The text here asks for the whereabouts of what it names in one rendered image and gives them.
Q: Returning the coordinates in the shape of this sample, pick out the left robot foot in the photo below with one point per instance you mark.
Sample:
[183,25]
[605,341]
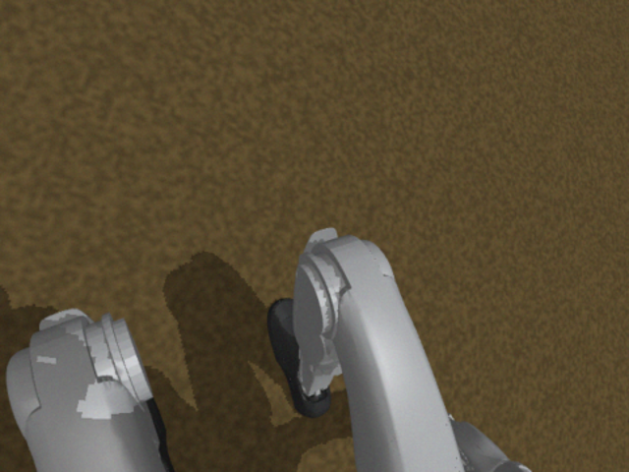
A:
[161,432]

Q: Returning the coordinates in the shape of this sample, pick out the right robot hand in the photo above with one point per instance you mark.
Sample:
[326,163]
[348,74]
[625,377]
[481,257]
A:
[477,451]

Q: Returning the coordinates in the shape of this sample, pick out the right robot foot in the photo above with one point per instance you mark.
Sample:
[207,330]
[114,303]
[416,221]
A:
[286,352]

